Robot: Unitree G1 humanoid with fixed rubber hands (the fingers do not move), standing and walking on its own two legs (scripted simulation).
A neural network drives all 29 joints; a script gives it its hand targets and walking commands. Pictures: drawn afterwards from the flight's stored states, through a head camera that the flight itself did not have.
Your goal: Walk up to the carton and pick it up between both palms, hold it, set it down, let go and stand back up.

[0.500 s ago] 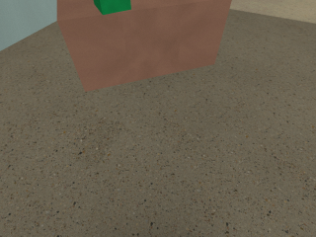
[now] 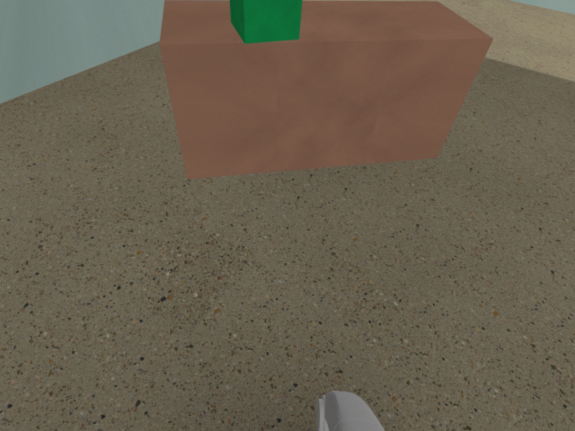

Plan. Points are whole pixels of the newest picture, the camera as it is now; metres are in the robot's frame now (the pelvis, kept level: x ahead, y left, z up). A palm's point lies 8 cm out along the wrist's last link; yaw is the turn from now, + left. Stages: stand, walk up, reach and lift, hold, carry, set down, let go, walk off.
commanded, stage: walk up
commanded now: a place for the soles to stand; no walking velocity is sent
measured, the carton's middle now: out of the picture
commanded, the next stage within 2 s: none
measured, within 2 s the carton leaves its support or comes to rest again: neither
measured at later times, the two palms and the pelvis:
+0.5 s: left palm (163, 354) +0.26 +0.21 -0.13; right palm (441, 296) +0.37 -0.29 -0.10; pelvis +0.26 -0.03 +0.00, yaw +7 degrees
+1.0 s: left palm (194, 200) +0.60 +0.22 -0.11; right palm (401, 244) +0.51 -0.25 -0.12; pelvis +0.51 -0.02 +0.00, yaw +1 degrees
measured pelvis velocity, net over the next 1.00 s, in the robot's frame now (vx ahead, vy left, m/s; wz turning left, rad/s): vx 0.51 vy -0.02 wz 0.02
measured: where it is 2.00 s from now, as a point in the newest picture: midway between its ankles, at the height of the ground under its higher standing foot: (284, 249)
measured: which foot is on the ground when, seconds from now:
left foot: down 0.00-0.20, up 0.22-0.60, down 0.62-1.00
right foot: up 0.00-0.18, down 0.20-0.60, up 0.62-1.00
